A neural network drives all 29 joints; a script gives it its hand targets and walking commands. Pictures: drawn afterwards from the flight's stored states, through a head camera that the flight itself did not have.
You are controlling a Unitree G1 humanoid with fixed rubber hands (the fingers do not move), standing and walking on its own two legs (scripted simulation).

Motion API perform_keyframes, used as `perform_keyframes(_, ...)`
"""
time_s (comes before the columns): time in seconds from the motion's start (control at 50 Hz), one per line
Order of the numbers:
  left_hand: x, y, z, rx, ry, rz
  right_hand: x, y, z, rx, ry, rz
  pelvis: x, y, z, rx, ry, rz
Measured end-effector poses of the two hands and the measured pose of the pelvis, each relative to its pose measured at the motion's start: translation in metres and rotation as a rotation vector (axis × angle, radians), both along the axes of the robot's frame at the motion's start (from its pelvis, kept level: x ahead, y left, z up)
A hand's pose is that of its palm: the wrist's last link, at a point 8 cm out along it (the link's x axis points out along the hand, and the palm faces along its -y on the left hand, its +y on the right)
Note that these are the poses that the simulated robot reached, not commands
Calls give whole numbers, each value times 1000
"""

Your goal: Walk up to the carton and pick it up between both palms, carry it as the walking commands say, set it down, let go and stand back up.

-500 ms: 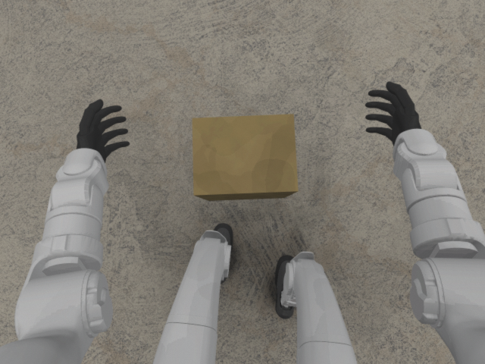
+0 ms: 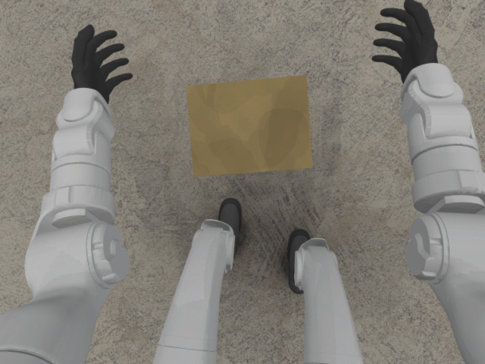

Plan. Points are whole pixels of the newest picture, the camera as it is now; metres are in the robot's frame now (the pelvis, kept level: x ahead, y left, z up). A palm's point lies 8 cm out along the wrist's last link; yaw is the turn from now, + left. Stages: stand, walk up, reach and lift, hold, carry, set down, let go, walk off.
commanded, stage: reach and lift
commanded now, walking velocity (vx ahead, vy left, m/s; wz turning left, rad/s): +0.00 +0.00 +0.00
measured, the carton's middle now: (250, 134) +0.46 +0.07 -0.50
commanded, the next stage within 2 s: none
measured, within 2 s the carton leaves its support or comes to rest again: neither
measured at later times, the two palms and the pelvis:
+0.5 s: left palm (139, 110) +0.46 +0.29 -0.28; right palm (367, 95) +0.53 -0.15 -0.28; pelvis -0.03 -0.01 -0.12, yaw +0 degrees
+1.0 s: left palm (167, 125) +0.45 +0.28 -0.42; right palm (338, 112) +0.52 -0.14 -0.41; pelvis -0.06 -0.01 -0.25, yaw -1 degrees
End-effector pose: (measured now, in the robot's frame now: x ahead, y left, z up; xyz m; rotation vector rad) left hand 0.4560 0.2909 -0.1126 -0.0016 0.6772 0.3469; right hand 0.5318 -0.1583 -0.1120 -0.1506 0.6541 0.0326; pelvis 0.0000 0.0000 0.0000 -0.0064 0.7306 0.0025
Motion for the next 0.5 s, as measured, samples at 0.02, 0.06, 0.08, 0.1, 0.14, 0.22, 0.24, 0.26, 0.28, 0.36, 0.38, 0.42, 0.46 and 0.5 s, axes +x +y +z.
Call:
perform_keyframes(0.02, -1, 1, -3, -1, 3, 1, -1, 0, -3, 0, 6, -1, 0, 0, -2, 0, 6, 1)
perform_keyframes(0.06, -2, 2, -9, -5, 8, 3, -2, -1, -11, 2, 17, -5, -1, 0, -6, 0, 17, 2)
perform_keyframes(0.08, -2, 2, -13, -8, 10, 4, -2, -1, -15, 3, 22, -7, -1, -1, -10, 0, 22, 3)
perform_keyframes(0.1, -2, 2, -17, -11, 11, 4, -2, -1, -19, 5, 25, -8, -2, -1, -14, -1, 28, 3)
perform_keyframes(0.14, -1, 1, -29, -15, 15, 2, 0, 0, -30, 12, 31, -10, -3, -2, -23, -1, 41, 4)
perform_keyframes(0.22, 4, -2, -58, -15, 16, 0, 5, 4, -58, 27, 28, -13, -7, -4, -49, -3, 67, 5)
perform_keyframes(0.24, 4, -3, -66, -13, 16, 0, 6, 6, -66, 30, 25, -14, -8, -5, -56, -3, 73, 5)
perform_keyframes(0.26, 5, -4, -75, -11, 16, 0, 6, 6, -74, 33, 22, -15, -9, -5, -63, -3, 77, 5)
perform_keyframes(0.28, 5, -4, -83, -9, 18, 0, 6, 7, -83, 36, 20, -16, -10, -6, -70, -3, 81, 5)
perform_keyframes(0.36, 2, -5, -117, -5, 18, 5, 3, 7, -117, 37, 14, -23, -14, -8, -96, -4, 85, 4)
perform_keyframes(0.38, 1, -5, -125, -3, 17, 5, 2, 7, -125, 36, 11, -24, -15, -8, -101, -4, 79, 3)
perform_keyframes(0.42, 0, -4, -138, 4, 12, 4, 1, 6, -139, 31, 2, -25, -18, -9, -110, -3, 53, 1)
perform_keyframes(0.46, -1, -2, -151, 10, 8, 2, 0, 5, -152, 21, -5, -24, -22, -10, -118, -3, 16, -1)
perform_keyframes(0.5, -1, 0, -164, 11, 7, 4, -1, 5, -165, 12, -5, -22, -27, -11, -125, -3, -23, -2)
